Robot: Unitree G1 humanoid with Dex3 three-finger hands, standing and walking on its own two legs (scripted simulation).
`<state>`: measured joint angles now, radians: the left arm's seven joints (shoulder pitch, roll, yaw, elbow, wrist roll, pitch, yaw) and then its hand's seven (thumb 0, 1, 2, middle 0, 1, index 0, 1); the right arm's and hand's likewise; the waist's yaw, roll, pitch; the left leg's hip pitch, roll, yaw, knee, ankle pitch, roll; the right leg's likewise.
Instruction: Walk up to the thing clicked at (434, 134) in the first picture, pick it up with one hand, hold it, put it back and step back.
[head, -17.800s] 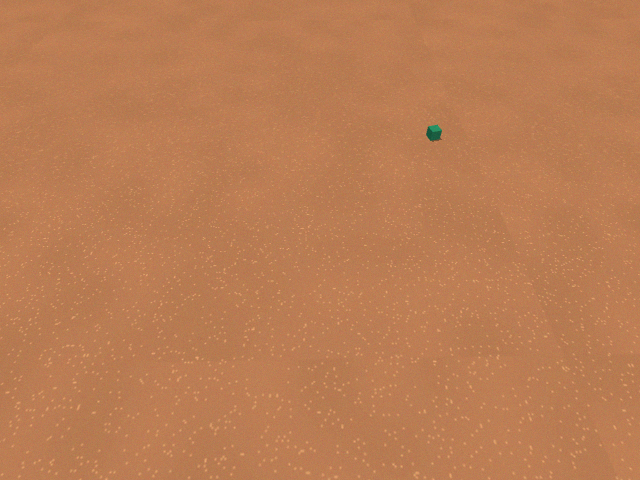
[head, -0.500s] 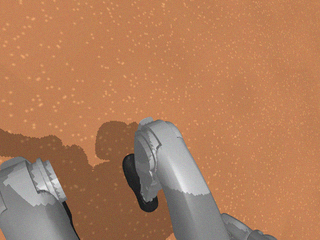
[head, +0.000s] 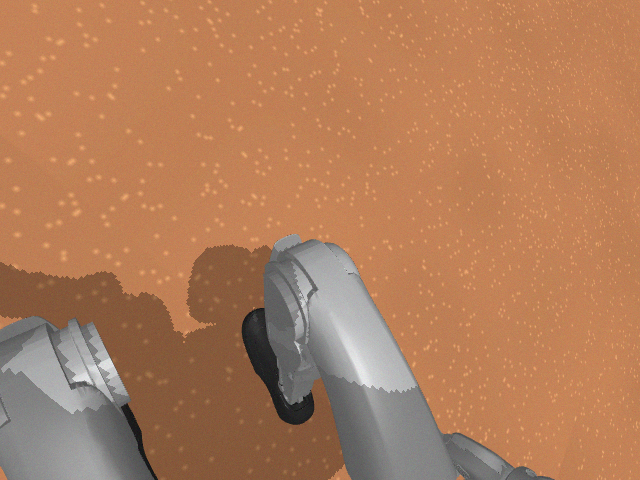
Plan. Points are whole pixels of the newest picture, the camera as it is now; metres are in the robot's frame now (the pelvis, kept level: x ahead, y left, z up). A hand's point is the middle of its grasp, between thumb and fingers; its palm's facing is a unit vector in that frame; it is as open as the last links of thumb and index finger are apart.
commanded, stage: settle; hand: left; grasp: from above
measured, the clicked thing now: out of the picture +0.40 +0.32 -0.30
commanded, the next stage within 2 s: lift in 0.80 s
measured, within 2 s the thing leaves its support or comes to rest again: leaves its support in 0.32 s
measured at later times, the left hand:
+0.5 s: hand out of the picture +0.40 +0.34 -0.22, palm faces -0.18 -0.35 -0.92, open 8.2 cm
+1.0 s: hand out of the picture +0.39 +0.32 -0.15, palm faces -0.23 -0.34 -0.91, open 8.1 cm
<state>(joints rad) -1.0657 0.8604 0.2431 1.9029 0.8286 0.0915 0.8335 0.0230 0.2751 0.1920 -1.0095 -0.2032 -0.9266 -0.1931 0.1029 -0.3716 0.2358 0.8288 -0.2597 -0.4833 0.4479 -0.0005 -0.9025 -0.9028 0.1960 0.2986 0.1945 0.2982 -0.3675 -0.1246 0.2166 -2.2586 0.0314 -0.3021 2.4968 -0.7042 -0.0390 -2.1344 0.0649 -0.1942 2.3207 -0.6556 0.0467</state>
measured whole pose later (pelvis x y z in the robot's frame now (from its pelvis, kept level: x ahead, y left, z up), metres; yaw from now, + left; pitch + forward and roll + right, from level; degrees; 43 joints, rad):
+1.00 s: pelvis +0.01 -0.01 +0.03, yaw +6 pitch +35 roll -6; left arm -0.94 0.51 0.22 1.48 0.80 0.28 0.62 0.07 0.35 0.11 -1.21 -0.21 -0.92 -0.16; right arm 0.14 -0.32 0.03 0.89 -0.16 -0.31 0.30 0.00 -0.91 -0.90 0.20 0.30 0.19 0.30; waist -0.21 0.03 -0.08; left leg -2.28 0.05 -0.14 2.33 -0.68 -0.03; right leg -2.22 0.04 -0.07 2.27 -0.67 0.02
